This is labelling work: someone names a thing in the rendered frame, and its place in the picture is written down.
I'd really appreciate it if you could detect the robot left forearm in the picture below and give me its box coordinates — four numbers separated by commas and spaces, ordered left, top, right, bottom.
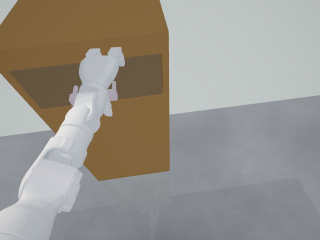
18, 82, 108, 200

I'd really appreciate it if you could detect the robot left hand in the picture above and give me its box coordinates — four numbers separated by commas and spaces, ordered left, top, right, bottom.
79, 47, 125, 117

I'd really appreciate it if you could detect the cabinet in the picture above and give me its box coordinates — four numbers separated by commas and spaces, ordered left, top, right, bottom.
0, 0, 170, 181

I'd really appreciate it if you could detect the drawer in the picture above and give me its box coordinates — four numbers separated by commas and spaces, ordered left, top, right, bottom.
10, 53, 162, 109

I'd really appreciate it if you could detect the handle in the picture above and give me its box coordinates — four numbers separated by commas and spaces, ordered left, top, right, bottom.
69, 81, 118, 106

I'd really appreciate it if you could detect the robot left upper arm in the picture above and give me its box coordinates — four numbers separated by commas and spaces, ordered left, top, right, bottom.
0, 158, 83, 240

